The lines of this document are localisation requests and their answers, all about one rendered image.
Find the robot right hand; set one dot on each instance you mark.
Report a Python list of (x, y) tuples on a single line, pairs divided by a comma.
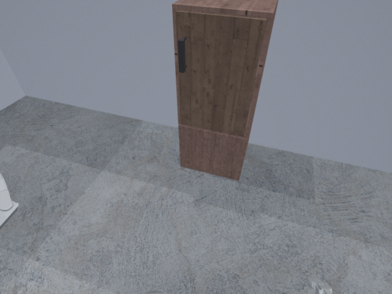
[(320, 287)]

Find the handle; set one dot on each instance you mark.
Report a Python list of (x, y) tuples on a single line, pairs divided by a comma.
[(181, 55)]

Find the cupboard door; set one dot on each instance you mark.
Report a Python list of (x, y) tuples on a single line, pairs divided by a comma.
[(222, 53)]

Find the robot left hand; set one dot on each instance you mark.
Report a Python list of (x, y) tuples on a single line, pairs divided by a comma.
[(7, 207)]

